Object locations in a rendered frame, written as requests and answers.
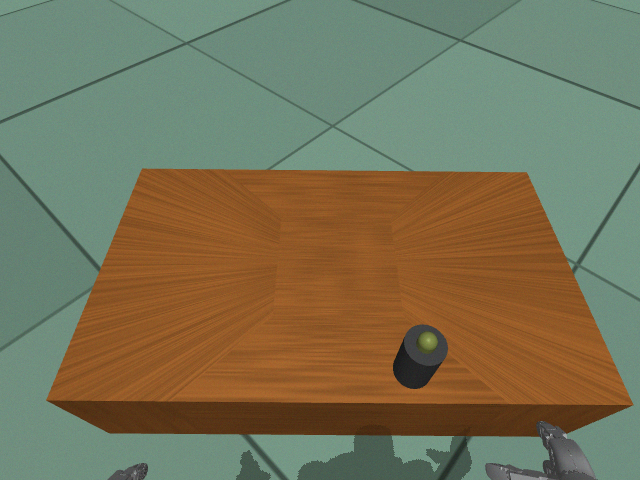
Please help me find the bottle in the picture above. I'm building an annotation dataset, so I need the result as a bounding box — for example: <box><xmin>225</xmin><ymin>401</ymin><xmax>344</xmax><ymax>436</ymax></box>
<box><xmin>393</xmin><ymin>324</ymin><xmax>448</xmax><ymax>389</ymax></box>

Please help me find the left robot hand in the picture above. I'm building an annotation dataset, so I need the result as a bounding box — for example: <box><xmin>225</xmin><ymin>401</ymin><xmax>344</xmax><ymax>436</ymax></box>
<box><xmin>108</xmin><ymin>463</ymin><xmax>148</xmax><ymax>480</ymax></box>

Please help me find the right robot hand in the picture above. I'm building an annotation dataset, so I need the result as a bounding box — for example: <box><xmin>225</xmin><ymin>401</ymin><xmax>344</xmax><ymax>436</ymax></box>
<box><xmin>485</xmin><ymin>421</ymin><xmax>596</xmax><ymax>480</ymax></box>

